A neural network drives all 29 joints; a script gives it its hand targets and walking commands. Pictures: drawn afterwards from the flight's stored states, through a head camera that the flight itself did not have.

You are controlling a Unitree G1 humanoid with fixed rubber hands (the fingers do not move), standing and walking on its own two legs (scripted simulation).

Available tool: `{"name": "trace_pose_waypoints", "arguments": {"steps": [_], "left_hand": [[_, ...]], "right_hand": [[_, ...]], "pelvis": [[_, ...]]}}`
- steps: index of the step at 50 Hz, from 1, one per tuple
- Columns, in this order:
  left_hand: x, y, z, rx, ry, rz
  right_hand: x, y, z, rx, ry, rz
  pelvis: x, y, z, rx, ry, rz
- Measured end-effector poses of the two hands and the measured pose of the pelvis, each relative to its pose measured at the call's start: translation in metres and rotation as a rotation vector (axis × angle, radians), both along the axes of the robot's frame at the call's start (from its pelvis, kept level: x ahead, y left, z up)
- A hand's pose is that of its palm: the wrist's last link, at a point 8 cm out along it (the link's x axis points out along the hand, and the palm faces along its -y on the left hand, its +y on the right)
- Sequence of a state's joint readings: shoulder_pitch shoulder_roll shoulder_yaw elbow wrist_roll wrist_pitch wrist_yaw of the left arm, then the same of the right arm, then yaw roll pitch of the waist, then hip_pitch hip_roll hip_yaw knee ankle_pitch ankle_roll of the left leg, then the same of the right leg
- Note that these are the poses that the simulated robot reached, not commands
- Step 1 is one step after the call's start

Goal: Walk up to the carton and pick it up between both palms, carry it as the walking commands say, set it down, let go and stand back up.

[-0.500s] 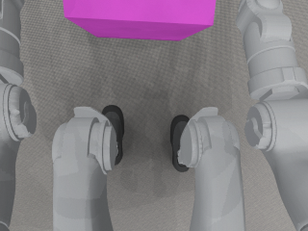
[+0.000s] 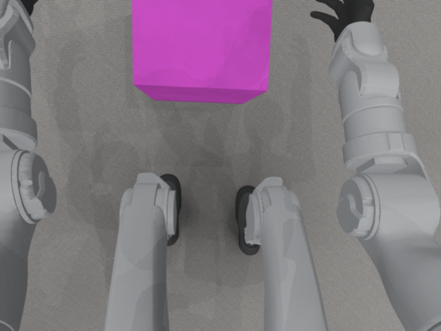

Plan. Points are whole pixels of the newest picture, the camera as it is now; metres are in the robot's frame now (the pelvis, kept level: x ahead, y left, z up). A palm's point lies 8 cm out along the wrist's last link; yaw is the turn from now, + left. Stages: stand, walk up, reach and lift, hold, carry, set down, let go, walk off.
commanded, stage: set down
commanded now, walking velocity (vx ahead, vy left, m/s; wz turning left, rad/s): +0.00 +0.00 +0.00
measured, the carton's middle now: (201, 42) +0.58 +0.05 -0.36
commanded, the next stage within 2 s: let go in 0.70 s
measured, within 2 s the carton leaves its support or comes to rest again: neither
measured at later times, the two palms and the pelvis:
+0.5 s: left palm out of the picture +0.55 +0.29 +0.05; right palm out of the picture +0.55 -0.16 +0.05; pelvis +0.03 +0.01 +0.13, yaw +0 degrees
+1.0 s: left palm out of the picture +0.48 +0.28 +0.09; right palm out of the picture +0.49 -0.17 +0.10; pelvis +0.06 +0.01 +0.21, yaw +2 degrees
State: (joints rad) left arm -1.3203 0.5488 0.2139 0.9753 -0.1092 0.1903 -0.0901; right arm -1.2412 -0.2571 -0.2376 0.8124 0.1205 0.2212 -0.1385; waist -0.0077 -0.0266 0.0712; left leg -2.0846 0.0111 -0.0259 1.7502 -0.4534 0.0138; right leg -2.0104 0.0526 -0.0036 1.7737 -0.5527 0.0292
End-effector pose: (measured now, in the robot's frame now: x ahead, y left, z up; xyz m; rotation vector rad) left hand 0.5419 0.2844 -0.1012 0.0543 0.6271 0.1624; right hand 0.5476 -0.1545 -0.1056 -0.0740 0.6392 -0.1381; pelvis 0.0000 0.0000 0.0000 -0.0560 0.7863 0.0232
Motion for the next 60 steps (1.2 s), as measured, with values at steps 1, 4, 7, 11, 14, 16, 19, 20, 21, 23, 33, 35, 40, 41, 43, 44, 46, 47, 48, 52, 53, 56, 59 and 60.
{"name": "trace_pose_waypoints", "arguments": {"steps": [1,4,7,11,14,16,19,20,21,23,33,35,40,41,43,44,46,47,48,52,53,56,59,60], "left_hand": [[0.0,0.0,0.006,0.0,0.0,-0.002],[0.001,0.002,0.025,0.0,-0.001,-0.008],[0.002,0.003,0.044,0.0,-0.001,-0.012],[0.003,0.005,0.069,0.0,0.0,-0.016],[0.003,0.007,0.088,0.0,0.002,-0.017],[0.004,0.008,0.101,0.001,0.003,-0.018],[0.004,0.009,0.12,0.002,0.004,-0.019],[0.004,0.01,0.126,0.002,0.004,-0.02],[0.005,0.01,0.131,0.002,0.004,-0.02],[0.005,0.01,0.143,0.003,0.004,-0.021],[0.003,0.008,0.184,-0.002,0.02,-0.026],[0.002,0.007,0.187,-0.001,0.028,-0.029],[-0.004,0.003,0.184,0.012,0.059,-0.041],[-0.007,0.003,0.182,0.018,0.066,-0.044],[-0.013,0.002,0.181,0.034,0.077,-0.049],[-0.017,0.002,0.181,0.044,0.081,-0.052],[-0.027,0.001,0.183,0.065,0.089,-0.058],[-0.033,0.0,0.185,0.074,0.093,-0.062],[-0.041,0.0,0.188,0.082,0.097,-0.065],[-0.073,-0.002,0.204,0.093,0.121,-0.065],[-0.081,-0.002,0.209,0.093,0.125,-0.063],[-0.104,-0.003,0.225,0.089,0.137,-0.055],[-0.126,-0.006,0.239,0.085,0.143,-0.052],[-0.134,-0.007,0.244,0.084,0.145,-0.052]], "right_hand": [[0.0,0.0,0.006,0.001,0.0,0.0],[-0.001,0.0,0.023,0.004,0.001,0.0],[-0.001,0.0,0.041,0.006,0.001,-0.001],[0.0,-0.001,0.066,0.007,0.0,-0.001],[0.0,-0.002,0.085,0.008,0.0,-0.001],[0.0,-0.003,0.098,0.007,0.0,-0.001],[0.001,-0.005,0.116,0.007,-0.001,0.0],[0.001,-0.005,0.122,0.006,-0.001,0.0],[0.001,-0.006,0.128,0.006,-0.002,0.001],[0.001,-0.006,0.14,0.005,-0.003,0.002],[0.0,-0.009,0.183,0.0,0.003,0.012],[-0.001,-0.009,0.186,-0.002,0.009,0.015],[-0.008,-0.01,0.187,-0.02,0.031,0.029],[-0.011,-0.01,0.186,-0.027,0.037,0.033],[-0.017,-0.012,0.185,-0.042,0.05,0.047],[-0.021,-0.013,0.185,-0.051,0.056,0.057],[-0.03,-0.015,0.188,-0.071,0.068,0.082],[-0.036,-0.016,0.19,-0.079,0.073,0.095],[-0.042,-0.017,0.193,-0.086,0.079,0.108],[-0.069,-0.022,0.211,-0.096,0.1,0.134],[-0.075,-0.024,0.216,-0.095,0.104,0.136],[-0.095,-0.031,0.233,-0.086,0.114,0.133],[-0.116,-0.037,0.247,-0.076,0.123,0.129],[-0.123,-0.039,0.252,-0.074,0.126,0.129]], "pelvis": [[0.001,0.0,0.005,0.0,0.003,0.0],[0.003,0.001,0.021,-0.001,0.011,0.002],[0.006,0.002,0.037,-0.001,0.016,0.003],[0.01,0.003,0.059,0.0,0.02,0.004],[0.014,0.005,0.076,0.001,0.021,0.004],[0.016,0.006,0.087,0.001,0.02,0.003],[0.02,0.007,0.104,0.002,0.018,0.003],[0.021,0.007,0.109,0.002,0.017,0.002],[0.022,0.008,0.114,0.002,0.016,0.002],[0.024,0.008,0.125,0.003,0.012,0.002],[0.033,0.01,0.167,0.006,-0.018,0.003],[0.035,0.01,0.173,0.007,-0.023,0.004],[0.04,0.011,0.183,0.008,-0.03,0.005],[0.041,0.011,0.184,0.008,-0.031,0.005],[0.045,0.011,0.187,0.01,-0.033,0.006],[0.047,0.011,0.189,0.011,-0.034,0.006],[0.051,0.011,0.194,0.013,-0.04,0.007],[0.054,0.012,0.196,0.015,-0.045,0.008],[0.057,0.012,0.199,0.017,-0.053,0.009],[0.068,0.011,0.212,0.026,-0.1,0.012],[0.07,0.01,0.216,0.028,-0.116,0.013],[0.078,0.009,0.226,0.035,-0.17,0.016],[0.084,0.007,0.236,0.041,-0.23,0.019],[0.085,0.006,0.239,0.042,-0.251,0.02]]}}
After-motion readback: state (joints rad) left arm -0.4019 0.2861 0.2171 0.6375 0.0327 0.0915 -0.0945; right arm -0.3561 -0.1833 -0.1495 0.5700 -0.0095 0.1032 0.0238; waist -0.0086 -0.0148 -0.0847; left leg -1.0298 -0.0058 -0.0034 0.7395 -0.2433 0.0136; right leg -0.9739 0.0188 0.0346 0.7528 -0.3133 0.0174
